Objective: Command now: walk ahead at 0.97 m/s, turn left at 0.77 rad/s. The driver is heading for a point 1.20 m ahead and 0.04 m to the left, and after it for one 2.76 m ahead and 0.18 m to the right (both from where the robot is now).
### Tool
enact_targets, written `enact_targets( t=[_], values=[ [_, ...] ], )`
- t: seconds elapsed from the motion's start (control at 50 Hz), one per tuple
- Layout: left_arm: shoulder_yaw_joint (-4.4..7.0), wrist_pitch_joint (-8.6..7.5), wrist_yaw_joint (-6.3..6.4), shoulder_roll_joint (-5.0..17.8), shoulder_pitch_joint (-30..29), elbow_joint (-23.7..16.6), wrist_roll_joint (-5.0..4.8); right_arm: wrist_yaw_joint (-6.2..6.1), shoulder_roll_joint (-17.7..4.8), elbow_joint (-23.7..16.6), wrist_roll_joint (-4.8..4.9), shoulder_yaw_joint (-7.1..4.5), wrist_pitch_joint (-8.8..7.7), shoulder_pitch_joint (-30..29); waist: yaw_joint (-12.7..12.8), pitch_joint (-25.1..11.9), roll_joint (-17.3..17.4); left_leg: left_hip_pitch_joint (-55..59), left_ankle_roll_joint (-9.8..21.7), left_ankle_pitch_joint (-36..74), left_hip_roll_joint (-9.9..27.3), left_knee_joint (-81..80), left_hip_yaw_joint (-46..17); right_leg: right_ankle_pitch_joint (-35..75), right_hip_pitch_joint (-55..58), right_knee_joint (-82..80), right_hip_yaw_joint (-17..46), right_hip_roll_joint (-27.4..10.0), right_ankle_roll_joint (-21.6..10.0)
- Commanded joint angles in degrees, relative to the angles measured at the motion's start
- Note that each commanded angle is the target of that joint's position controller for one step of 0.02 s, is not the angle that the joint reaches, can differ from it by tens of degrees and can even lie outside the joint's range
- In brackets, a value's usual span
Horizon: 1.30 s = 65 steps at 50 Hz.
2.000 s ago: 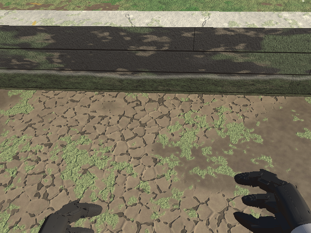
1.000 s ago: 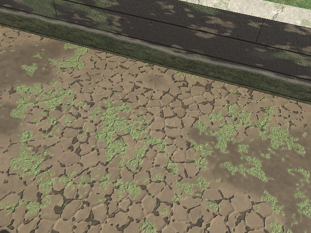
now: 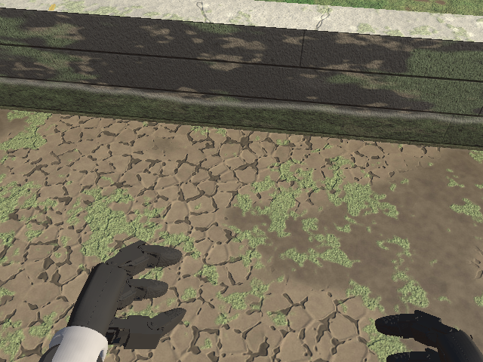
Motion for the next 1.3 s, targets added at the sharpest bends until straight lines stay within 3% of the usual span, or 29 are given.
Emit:
enact_targets(
  t=[0.02,0.12,0.14,0.26,0.3,0.32,0.34,0.36,0.4,0.44,0.48,0.5,0.52,0.56,0.58,0.6,0.62,0.66,0.76,0.78,0.84,0.94,0.96,1.0,1.18,1.2,1.24,1.26,1.3],
  values=[
    [3.53,-0.93,0.89,5.5,-6.0,-3.9,-0.25,-0.21,-5.5,-5.2,0.58,-2.80,-0.18,-3.2,0.2,-6.5,-1.1,-9.8,4.7,11.5,3.6,-1.6,-1.3,11.0,13.8,-2.9,4.8,-9.5,1.4],
    [5.06,-0.65,1.75,5.5,-4.3,-1.5,-0.11,-0.20,-5.8,-5.5,1.32,-3.76,0.81,-0.8,-0.1,-7.3,0.7,-11.2,5.9,22.0,2.3,1.2,-2.7,8.1,15.1,0.0,-1.0,-9.1,1.5],
    [5.52,-0.52,2.00,5.8,-4.3,-1.2,-0.22,-0.07,-6.0,-5.7,2.18,-4.14,0.91,-1.0,-0.2,-6.7,0.1,-11.9,6.0,23.9,1.9,1.6,-3.0,6.4,15.0,0.5,-2.4,-8.7,1.5],
    [6.82,0.96,2.54,4.8,-3.4,0.6,0.09,-0.53,-6.1,-5.7,2.68,-5.33,1.11,3.1,-2.0,-8.7,2.0,-10.9,7.2,27.5,-1.4,3.6,-4.5,2.2,14.0,5.5,-6.7,-8.0,0.8],
    [7.29,1.31,2.74,4.8,-2.9,1.0,-1.05,-0.75,-6.9,-4.9,3.65,-6.17,1.38,5.8,-2.3,-6.8,4.0,-12.7,7.6,23.3,-2.3,1.4,-7.1,-7.2,12.7,7.5,-8.1,-6.0,1.2],
    [6.61,1.02,2.67,3.4,-2.5,0.7,-0.76,-0.80,-6.4,-5.5,3.02,-5.72,1.42,4.8,-2.1,-6.1,6.1,-13.6,7.6,17.9,-2.2,-1.7,-9.2,-10.7,12.4,8.4,-7.9,-4.5,1.4],
    [6.45,0.19,2.78,2.9,0.6,1.5,-0.88,-1.24,-7.0,-6.4,2.94,-5.86,1.45,1.3,0.2,-8.2,9.2,-13.4,8.8,6.5,-1.5,-5.9,-14.6,-13.5,13.5,9.7,-5.8,-3.2,1.5],
    [5.84,-0.29,2.47,2.0,1.3,1.1,-0.23,-1.77,-5.6,-9.0,2.31,-4.57,0.89,-4.2,1.4,-7.3,10.5,-15.5,7.4,-0.6,-0.8,-8.9,-16.0,-11.0,14.5,8.7,-3.6,-3.4,1.4],
    [4.66,-1.81,1.99,0.8,2.4,0.7,0.70,-2.08,-2.3,-10.4,2.03,-2.59,-0.23,-9.0,2.4,-6.4,9.3,-17.5,5.4,-11.5,1.3,-12.3,-17.9,-8.4,15.9,5.0,0.4,-5.4,0.2],
    [4.31,-2.91,1.71,2.9,1.8,0.7,0.48,-1.73,-1.9,-10.6,2.58,-1.97,-1.09,-10.5,0.9,-5.5,4.6,-14.8,1.7,-10.7,0.7,-9.1,-14.2,-7.9,13.8,0.0,3.5,-8.7,-2.5],
    [3.59,-2.41,1.70,4.2,3.0,1.2,-0.46,-1.79,-1.3,-8.1,2.26,-1.41,-1.10,-8.3,-0.1,-5.8,0.5,-6.7,-0.3,-2.3,-0.7,-2.5,-8.4,-10.2,8.0,-7.0,6.3,-11.9,-4.0],
    [2.81,-1.90,1.75,3.6,2.8,1.6,-0.89,-1.88,-0.5,-6.7,2.13,-1.07,-0.92,-6.7,-1.3,-5.0,-0.6,-1.8,-0.9,1.8,-0.2,-1.7,-6.8,-11.1,3.6,-9.7,6.8,-12.4,-4.2],
    [2.05,-1.38,1.84,2.7,3.3,2.1,-1.57,-1.85,0.2,-5.4,1.91,-0.77,-0.62,-5.3,-2.1,-3.3,-0.3,1.6,-1.0,3.1,0.5,-2.5,-6.8,-12.5,-0.1,-11.6,6.8,-11.7,-4.1],
    [1.68,-0.48,2.08,3.3,6.5,3.8,-2.96,-1.37,-0.5,-2.9,1.93,-0.83,-0.36,-3.7,-2.1,0.8,0.8,2.0,-0.4,1.4,1.7,-5.4,-7.4,-14.2,-1.9,-14.7,8.3,-10.4,-4.4],
    [2.10,0.04,2.21,4.6,8.5,5.0,-3.68,-1.23,-1.1,-1.6,1.96,-1.00,-0.50,-2.9,-1.9,2.2,0.8,1.1,0.1,0.8,2.1,-6.1,-6.7,-13.8,-1.3,-15.7,9.8,-9.9,-4.9],
    [2.26,1.01,1.87,5.3,6.9,4.6,-3.78,-0.87,-1.5,-1.3,1.00,-1.14,-1.15,-2.5,-3.0,5.6,0.9,-0.1,0.4,6.9,2.1,-4.8,-4.1,-8.0,-2.3,-15.7,10.9,-9.7,-5.4],
    [2.81,1.64,1.91,6.4,9.0,5.5,-3.61,-0.79,-1.8,0.0,0.79,-1.29,-1.42,-0.8,-2.7,3.3,0.7,0.2,0.8,8.7,2.4,-5.4,-3.7,-8.1,0.0,-15.1,10.4,-9.4,-5.8],
    [3.22,3.05,1.46,6.3,11.7,6.3,-2.46,-0.51,-1.2,0.4,0.47,-0.96,-1.35,-2.0,-0.3,0.9,2.1,-0.5,2.3,9.5,2.6,-6.4,-3.6,-7.6,4.1,-14.4,9.9,-8.4,-5.9],
    [3.63,5.32,0.45,4.0,15.3,8.5,-2.01,0.11,-0.3,3.0,1.36,-0.98,-1.47,-2.4,2.9,0.4,2.8,-2.6,3.7,9.9,3.7,-11.0,-4.2,-3.1,9.7,-13.8,9.4,-6.6,-5.9],
    [3.94,5.42,0.13,4.5,15.7,8.8,-2.13,-0.09,-0.6,3.6,0.93,-1.18,-1.40,-1.8,3.4,0.3,2.2,-2.2,3.9,10.4,3.3,-11.4,-3.8,-1.5,10.6,-13.5,9.2,-6.2,-5.4],
    [4.23,5.88,-0.23,4.1,16.5,9.9,-2.34,-0.69,-1.2,5.3,0.82,-1.61,-1.10,0.1,3.5,-1.1,1.1,-0.3,4.2,12.6,3.3,-11.6,-3.1,5.7,11.9,-12.9,9.1,-5.8,-5.3],
    [4.76,5.79,0.20,4.4,17.4,11.4,-2.87,-2.09,-2.4,7.3,0.92,-2.32,-0.18,3.8,2.8,-2.4,-0.8,1.8,4.1,15.0,3.0,-10.4,-1.5,16.5,12.7,-12.1,8.8,-5.6,-5.2],
    [5.22,5.90,0.28,6.4,17.2,11.0,-4.10,-2.51,-3.9,6.8,1.34,-2.78,-0.10,3.6,2.8,-2.1,-0.5,1.5,3.5,22.6,3.5,-10.1,-1.5,23.8,13.2,-11.4,9.2,-6.1,-5.0],
    [5.32,6.42,0.53,6.2,18.4,11.6,-3.64,-3.12,-3.5,7.4,0.55,-2.72,0.10,5.0,2.7,-4.7,-0.1,2.6,3.5,25.6,3.3,-9.1,-0.4,29.2,15.1,-10.0,9.0,-6.3,-4.9],
    [5.75,7.49,1.14,5.4,19.4,13.1,-3.32,-4.03,-2.6,7.4,0.67,-3.19,1.71,6.2,2.1,-1.9,-0.2,1.9,3.5,18.8,3.2,-9.5,0.8,20.0,11.0,-12.7,9.4,-6.6,-5.4],
    [5.59,7.75,1.08,4.6,19.6,13.3,-3.18,-3.77,-2.1,7.7,0.30,-3.12,1.59,6.6,2.1,-2.0,0.3,2.2,3.5,18.0,3.5,-10.3,0.3,17.5,10.7,-13.0,9.3,-6.6,-5.6],
    [5.71,7.86,1.06,4.8,19.8,13.5,-3.26,-3.45,-2.4,7.8,0.62,-3.36,1.45,6.3,2.4,-0.9,0.7,1.7,3.8,16.8,3.5,-10.5,0.1,13.7,9.9,-13.9,9.6,-6.4,-5.5],
    [5.34,7.69,1.26,3.0,20.4,14.5,-2.19,-3.07,-0.8,8.9,0.11,-3.09,1.55,7.5,2.2,-0.7,0.7,2.2,4.4,8.4,2.9,-10.4,0.4,5.0,8.7,-15.2,9.7,-6.0,-5.7],
    [5.49,7.48,1.24,3.1,19.6,14.7,-2.42,-2.80,-1.0,9.2,0.66,-3.34,1.52,7.7,2.1,3.0,0.6,0.3,5.0,6.0,3.0,-11.3,-0.2,-1.0,6.0,-17.0,10.0,-5.9,-5.6]
  ],
)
